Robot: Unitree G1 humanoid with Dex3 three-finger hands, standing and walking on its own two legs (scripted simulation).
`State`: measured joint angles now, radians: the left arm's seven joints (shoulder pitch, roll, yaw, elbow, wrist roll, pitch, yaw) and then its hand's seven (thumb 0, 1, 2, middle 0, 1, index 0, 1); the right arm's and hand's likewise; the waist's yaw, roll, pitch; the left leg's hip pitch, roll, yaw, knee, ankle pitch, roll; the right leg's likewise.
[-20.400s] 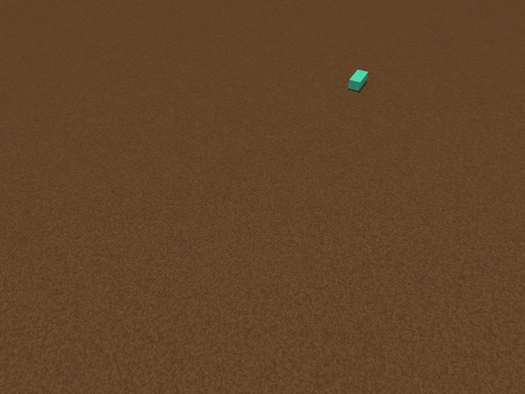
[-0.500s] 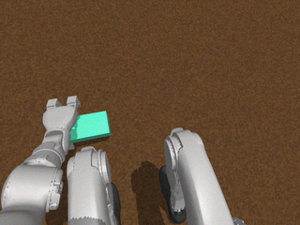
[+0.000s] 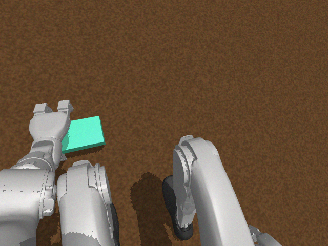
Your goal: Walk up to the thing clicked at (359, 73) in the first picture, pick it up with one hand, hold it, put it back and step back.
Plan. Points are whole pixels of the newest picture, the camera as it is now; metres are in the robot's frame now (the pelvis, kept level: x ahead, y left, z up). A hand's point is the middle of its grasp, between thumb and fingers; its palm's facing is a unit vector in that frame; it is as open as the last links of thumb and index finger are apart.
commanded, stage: rest palm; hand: left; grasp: from above
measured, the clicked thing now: (73, 136) +0.42 +0.19 -0.29
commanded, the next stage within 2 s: none
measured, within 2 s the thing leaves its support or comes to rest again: neither
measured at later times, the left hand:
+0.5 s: hand (61, 134) +0.42 +0.21 -0.24, palm faces -0.45 -0.06 -0.89, open 14.2 cm
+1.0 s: hand (61, 134) +0.43 +0.21 -0.25, palm faces -0.45 -0.04 -0.89, open 14.5 cm
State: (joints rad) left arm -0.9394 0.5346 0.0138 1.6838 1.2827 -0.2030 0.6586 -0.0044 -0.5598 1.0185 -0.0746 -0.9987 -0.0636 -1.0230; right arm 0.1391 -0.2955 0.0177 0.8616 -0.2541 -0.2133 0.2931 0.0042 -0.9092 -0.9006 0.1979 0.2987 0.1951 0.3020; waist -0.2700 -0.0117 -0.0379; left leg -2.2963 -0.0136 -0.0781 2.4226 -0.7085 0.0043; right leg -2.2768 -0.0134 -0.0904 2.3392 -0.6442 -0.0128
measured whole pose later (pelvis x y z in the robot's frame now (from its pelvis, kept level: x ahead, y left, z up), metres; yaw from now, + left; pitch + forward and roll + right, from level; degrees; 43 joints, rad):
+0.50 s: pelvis +0.00 +0.00 -0.01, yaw -3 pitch +32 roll -9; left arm -0.97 0.61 0.00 1.77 1.27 -0.20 0.77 0.00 -0.53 0.98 -0.07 -1.02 -0.08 -1.03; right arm 0.13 -0.30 0.08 0.86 -0.30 -0.33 0.43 0.00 -0.91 -0.90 0.20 0.30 0.19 0.30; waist -0.31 -0.02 0.02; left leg -2.32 -0.01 -0.14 2.49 -0.73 0.00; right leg -2.27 0.00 -0.14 2.36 -0.65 -0.01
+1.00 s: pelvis +0.00 +0.00 -0.01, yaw -5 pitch +31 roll -10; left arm -0.98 0.66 -0.03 1.79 1.25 -0.19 0.80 0.00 -0.59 1.04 -0.08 -0.98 -0.05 -1.02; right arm 0.11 -0.33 0.11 0.84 -0.30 -0.37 0.46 0.00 -0.92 -0.91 0.20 0.30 0.19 0.30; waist -0.32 -0.05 0.06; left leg -2.32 -0.01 -0.16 2.50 -0.73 0.00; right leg -2.27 0.00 -0.17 2.35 -0.64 0.00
